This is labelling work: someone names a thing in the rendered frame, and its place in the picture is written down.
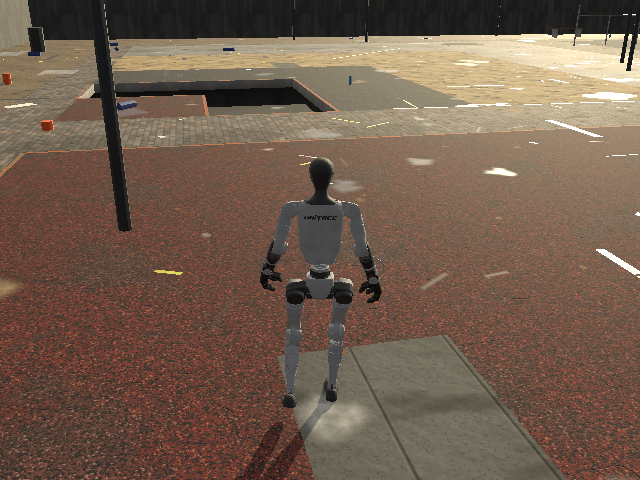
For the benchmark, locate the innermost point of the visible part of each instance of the right robot forearm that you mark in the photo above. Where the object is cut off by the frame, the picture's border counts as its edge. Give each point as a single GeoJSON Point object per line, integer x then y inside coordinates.
{"type": "Point", "coordinates": [369, 267]}

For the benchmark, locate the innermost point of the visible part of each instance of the humanoid robot torso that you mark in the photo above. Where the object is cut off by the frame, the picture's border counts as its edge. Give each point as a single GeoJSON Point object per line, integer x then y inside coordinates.
{"type": "Point", "coordinates": [320, 238]}

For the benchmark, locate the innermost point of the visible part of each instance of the right robot foot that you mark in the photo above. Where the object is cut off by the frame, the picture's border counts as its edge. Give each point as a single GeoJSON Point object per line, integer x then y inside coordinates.
{"type": "Point", "coordinates": [331, 394]}

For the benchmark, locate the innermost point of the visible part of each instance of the left robot forearm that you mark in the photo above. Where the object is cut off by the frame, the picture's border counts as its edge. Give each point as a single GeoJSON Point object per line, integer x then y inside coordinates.
{"type": "Point", "coordinates": [270, 261]}

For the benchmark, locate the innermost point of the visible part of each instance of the right robot upper arm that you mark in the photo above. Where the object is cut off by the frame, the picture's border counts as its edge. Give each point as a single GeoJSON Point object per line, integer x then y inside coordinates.
{"type": "Point", "coordinates": [352, 211]}

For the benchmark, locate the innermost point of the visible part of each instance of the left robot upper arm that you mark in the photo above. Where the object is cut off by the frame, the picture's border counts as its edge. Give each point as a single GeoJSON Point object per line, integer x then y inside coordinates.
{"type": "Point", "coordinates": [289, 210]}

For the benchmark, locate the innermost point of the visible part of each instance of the robot right hand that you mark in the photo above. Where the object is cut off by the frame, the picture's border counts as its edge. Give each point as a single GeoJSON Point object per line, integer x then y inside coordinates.
{"type": "Point", "coordinates": [376, 288]}

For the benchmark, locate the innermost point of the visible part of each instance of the robot left hand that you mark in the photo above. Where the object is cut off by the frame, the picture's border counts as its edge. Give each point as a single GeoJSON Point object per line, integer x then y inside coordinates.
{"type": "Point", "coordinates": [274, 277]}

